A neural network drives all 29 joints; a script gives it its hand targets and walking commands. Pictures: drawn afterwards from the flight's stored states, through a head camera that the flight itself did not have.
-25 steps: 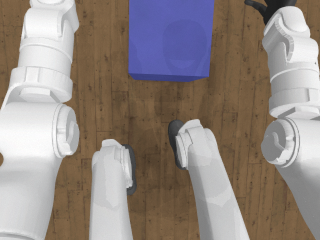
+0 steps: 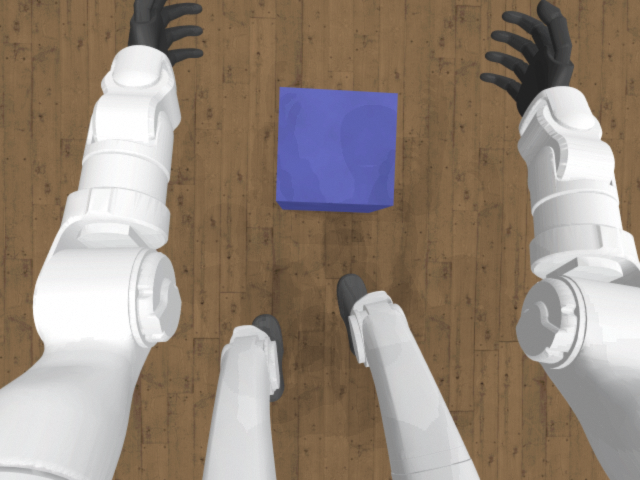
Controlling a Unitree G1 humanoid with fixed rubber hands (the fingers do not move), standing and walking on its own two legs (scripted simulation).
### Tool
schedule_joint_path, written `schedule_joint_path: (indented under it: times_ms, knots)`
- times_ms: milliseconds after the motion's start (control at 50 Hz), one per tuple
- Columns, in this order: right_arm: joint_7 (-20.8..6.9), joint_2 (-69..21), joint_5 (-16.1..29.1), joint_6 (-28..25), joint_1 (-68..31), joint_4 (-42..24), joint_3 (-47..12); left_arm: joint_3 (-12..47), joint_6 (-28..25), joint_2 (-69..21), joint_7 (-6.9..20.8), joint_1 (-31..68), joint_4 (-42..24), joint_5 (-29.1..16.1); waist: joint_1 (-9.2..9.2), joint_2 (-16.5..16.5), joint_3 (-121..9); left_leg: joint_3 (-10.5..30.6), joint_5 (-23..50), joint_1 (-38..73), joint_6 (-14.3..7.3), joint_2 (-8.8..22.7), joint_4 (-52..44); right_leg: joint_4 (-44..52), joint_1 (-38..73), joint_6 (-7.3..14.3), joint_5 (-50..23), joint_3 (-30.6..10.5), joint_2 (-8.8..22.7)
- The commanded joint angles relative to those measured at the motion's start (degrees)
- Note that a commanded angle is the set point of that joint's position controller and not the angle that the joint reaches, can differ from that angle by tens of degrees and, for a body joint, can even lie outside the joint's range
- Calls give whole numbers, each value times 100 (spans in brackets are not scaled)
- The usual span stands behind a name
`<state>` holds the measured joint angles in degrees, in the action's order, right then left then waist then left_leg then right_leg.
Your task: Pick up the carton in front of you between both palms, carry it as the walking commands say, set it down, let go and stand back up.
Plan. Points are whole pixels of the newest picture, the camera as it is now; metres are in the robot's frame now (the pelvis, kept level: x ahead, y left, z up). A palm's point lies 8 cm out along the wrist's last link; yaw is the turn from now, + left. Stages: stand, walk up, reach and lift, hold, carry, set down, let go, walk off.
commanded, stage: let go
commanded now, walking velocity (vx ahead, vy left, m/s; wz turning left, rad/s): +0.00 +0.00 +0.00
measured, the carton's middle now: (331, 160) +0.50 -0.12 -0.50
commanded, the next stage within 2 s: stand in 1.38 s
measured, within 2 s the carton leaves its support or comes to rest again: neither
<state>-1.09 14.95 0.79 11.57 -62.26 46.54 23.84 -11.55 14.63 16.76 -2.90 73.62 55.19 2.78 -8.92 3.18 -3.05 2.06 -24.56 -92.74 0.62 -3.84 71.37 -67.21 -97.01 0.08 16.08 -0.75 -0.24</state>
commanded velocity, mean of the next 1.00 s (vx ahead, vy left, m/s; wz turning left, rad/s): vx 0.00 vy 0.00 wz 0.00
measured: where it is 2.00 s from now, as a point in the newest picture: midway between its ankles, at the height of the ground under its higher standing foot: (314, 351)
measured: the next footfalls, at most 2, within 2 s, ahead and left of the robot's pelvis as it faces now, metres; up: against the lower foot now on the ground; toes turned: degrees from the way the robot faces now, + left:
none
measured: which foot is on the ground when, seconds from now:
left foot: down 0.00-1.00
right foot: down 0.00-1.00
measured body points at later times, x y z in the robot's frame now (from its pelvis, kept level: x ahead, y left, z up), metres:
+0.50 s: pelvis +0.06 -0.02 +0.11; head +0.24 -0.04 +0.52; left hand +0.41 +0.14 +0.00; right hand +0.33 -0.29 +0.01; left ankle +0.05 +0.12 -0.59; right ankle +0.10 -0.11 -0.59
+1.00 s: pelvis +0.10 +0.02 +0.15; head +0.12 +0.02 +0.60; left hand +0.28 +0.24 +0.07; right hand +0.26 -0.22 +0.07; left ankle +0.05 +0.12 -0.59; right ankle +0.10 -0.11 -0.59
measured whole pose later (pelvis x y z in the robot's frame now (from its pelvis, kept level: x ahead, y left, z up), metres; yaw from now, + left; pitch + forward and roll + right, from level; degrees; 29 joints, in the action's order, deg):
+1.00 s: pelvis +0.10 +0.02 +0.15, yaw -3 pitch -1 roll -1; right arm -4.3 12.6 0.0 4.8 13.0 24.0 2.3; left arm -2.7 3.9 11.5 2.5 -12.1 26.0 0.7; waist -0.2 1.6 4.0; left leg 2.0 -18.6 -6.9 -1.9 -1.7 26.2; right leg -24.3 -12.0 -0.9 11.7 -2.3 -1.1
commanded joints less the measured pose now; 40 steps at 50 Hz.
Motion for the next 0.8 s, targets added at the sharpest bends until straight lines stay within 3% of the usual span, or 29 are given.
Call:
schedule_joint_path:
  times_ms: [0,100,220,340,500,620,780]
  knots:
    - [-159,716,-228,-193,-469,-682,32,-198,-163,166,-107,672,-770,234,-249,290,-5923,-188,1600,2742,180,-255,-1078,521,4630,-211,-2564,466,-247]
    - [-487,761,-536,-323,793,-1272,-230,-285,-269,-484,-421,-846,-1839,488,-166,129,-6009,-173,2111,3540,258,-246,-1728,1049,5814,-72,-2987,348,-255]
    - [-695,727,-506,-463,2108,-1804,-742,-118,-486,-747,-541,-2216,-2952,468,-42,-116,-4847,-238,1403,3610,236,-180,-2508,1739,6989,-16,-2629,75,-148]
    - [-683,398,-278,-689,3589,-1865,-1240,14,-799,-739,-315,-3814,-2775,386,166,-410,-3756,-285,846,3569,145,-130,-3021,2275,8059,-67,-2492,-209,-23]
    - [-447,187,-40,-1024,5412,-2328,-1694,178,-1244,-546,-50,-5604,-2578,244,337,-717,-2831,-228,999,4291,20,-76,-3646,2869,9268,-166,-3103,-461,50]
    - [-319,143,102,-1159,6641,-2793,-1981,356,-1483,-391,116,-6722,-2841,145,432,-576,-2032,-166,1250,5599,-37,15,-4194,3365,9571,-199,-3025,-365,13]
    - [-310,255,111,-1072,7255,-2855,-2102,589,-1446,-253,349,-7793,-3176,10,739,-51,-626,-52,1606,7221,-20,242,-4886,4068,9395,-113,-1906,-93,-151]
